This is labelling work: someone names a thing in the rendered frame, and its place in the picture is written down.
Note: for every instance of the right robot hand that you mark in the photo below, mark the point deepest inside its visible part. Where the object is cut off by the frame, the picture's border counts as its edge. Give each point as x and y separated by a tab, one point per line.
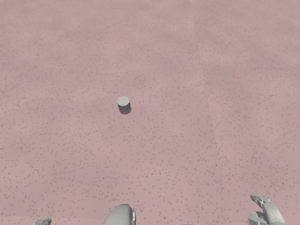
271	212

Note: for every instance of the tin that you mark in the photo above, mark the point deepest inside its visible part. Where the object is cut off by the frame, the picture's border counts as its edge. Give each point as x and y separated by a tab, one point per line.
123	103

